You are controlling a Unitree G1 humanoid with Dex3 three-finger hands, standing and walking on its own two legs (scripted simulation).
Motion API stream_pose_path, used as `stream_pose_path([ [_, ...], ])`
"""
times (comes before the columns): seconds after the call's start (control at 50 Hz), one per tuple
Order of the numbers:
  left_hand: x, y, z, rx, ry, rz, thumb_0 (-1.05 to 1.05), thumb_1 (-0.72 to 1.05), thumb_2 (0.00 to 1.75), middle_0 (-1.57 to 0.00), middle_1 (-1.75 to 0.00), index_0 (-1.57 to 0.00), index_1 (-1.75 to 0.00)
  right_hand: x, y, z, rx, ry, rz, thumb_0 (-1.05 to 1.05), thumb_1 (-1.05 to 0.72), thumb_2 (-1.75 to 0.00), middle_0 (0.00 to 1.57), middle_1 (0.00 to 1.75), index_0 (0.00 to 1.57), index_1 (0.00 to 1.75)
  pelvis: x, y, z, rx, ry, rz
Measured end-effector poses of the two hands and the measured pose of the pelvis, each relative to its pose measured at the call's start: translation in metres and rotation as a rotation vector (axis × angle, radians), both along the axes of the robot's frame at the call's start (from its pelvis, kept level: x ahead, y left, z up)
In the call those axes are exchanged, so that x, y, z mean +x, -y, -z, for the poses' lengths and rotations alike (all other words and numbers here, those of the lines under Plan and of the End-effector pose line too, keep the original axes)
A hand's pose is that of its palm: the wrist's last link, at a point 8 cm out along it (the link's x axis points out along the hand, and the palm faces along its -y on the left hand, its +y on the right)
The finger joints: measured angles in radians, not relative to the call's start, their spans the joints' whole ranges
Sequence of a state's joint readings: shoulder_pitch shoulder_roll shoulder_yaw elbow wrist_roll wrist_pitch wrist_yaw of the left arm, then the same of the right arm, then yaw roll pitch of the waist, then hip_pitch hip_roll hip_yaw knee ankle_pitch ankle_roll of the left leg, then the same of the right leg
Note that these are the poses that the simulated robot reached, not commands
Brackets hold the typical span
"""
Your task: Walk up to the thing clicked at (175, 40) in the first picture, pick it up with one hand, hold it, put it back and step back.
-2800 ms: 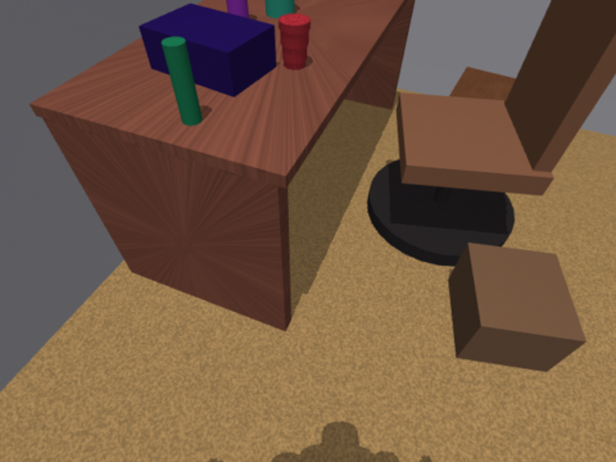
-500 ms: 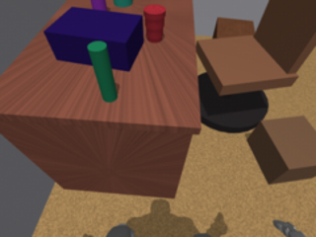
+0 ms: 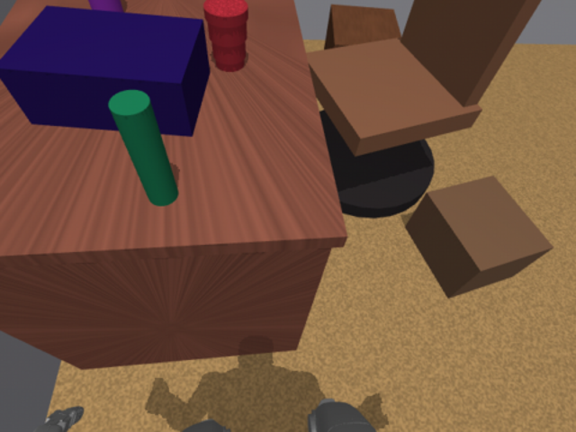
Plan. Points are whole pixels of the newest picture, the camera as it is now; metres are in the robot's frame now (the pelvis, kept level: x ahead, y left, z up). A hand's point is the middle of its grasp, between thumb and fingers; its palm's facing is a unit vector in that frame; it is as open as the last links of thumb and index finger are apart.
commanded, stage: walk up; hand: left
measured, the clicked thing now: (148, 155) +0.48 +0.19 +0.07
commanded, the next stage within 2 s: stand in 1.82 s
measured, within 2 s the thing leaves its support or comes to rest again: neither
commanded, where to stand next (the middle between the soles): +0.08 -0.04 m, yaw +3 degrees
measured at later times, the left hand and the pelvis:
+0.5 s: hand out of the picture +0.10 +0.22 -0.13, palm faces -0.02 -0.94 -0.34, open 7.4 cm; pelvis +0.00 -0.04 +0.01, yaw -1 degrees
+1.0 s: hand out of the picture +0.13 +0.23 -0.12, palm faces +0.03 -0.95 -0.31, open 7.4 cm; pelvis +0.02 -0.02 +0.03, yaw +1 degrees
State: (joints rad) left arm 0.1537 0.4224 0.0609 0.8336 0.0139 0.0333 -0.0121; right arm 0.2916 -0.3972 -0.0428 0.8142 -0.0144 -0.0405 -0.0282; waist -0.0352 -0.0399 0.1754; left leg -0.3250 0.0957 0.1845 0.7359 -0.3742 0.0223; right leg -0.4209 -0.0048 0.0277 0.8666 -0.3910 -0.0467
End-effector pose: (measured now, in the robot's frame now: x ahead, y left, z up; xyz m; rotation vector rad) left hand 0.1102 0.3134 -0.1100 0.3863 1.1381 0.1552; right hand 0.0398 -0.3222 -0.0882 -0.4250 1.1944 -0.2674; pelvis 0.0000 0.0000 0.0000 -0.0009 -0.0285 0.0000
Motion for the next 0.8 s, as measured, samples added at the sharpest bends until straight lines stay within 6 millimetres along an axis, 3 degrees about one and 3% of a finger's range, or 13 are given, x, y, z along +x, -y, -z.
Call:
stream_pose_path([
  [0.1, 0.008, 0.026, -0.004, 0.009, 0.041, 0.032, 0.0, 0.91, 0.9, -0.2, -0.3, -0.2, -0.3, 0.003, 0.022, 0.015, 0.024, 0.025, 0.023, 0.0, -0.9, -0.9, 0.21, 0.3, 0.21, 0.3, -0.004, 0.019, 0.006, -0.022, 0.014, 0.021],
  [0.24, 0.001, 0.048, -0.014, -0.004, 0.058, 0.03, 0.0, 0.9, 0.9, -0.2, -0.3, -0.2, -0.3, 0.012, 0.024, 0.017, 0.067, 0.071, 0.022, 0.0, -0.9, -0.9, 0.21, 0.3, 0.2, 0.3, -0.005, 0.028, -0.001, 0.012, 0.014, 0.035],
  [0.4, -0.005, 0.052, -0.013, -0.039, 0.06, -0.022, 0.0, 0.9, 0.9, -0.2, -0.3, -0.2, -0.3, -0.004, 0.018, 0.014, 0.084, 0.015, -0.001, 0.0, -0.9, -0.9, 0.21, 0.3, 0.2, 0.3, -0.005, 0.033, -0.008, 0.023, 0.019, 0.024],
  [0.5, -0.016, 0.053, -0.014, -0.044, 0.018, -0.049, 0.0, 0.9, 0.9, -0.2, -0.3, -0.2, -0.3, -0.003, 0.021, 0.01, 0.092, -0.015, -0.001, 0.0, -0.9, -0.9, 0.21, 0.3, 0.21, 0.3, -0.001, 0.038, -0.014, 0.023, 0.011, 0.011],
  [0.64, -0.02, 0.051, -0.018, -0.046, -0.03, -0.079, 0.01, 0.9, 0.9, -0.2, -0.3, -0.2, -0.3, 0.011, 0.022, 0.007, 0.088, -0.037, -0.006, 0.0, -0.9, -0.9, 0.21, 0.3, 0.2, 0.3, 0.006, 0.035, -0.021, 0.011, 0.0, 0.0],
  [0.8, -0.006, 0.044, -0.02, -0.055, -0.015, -0.108, 0.01, 0.9, 0.9, -0.2, -0.3, -0.2, -0.3, 0.039, 0.012, 0.001, 0.083, -0.011, -0.027, 0.0, -0.9, -0.9, 0.21, 0.3, 0.2, 0.3, 0.015, 0.03, -0.025, 0.004, -0.002, -0.009],
])
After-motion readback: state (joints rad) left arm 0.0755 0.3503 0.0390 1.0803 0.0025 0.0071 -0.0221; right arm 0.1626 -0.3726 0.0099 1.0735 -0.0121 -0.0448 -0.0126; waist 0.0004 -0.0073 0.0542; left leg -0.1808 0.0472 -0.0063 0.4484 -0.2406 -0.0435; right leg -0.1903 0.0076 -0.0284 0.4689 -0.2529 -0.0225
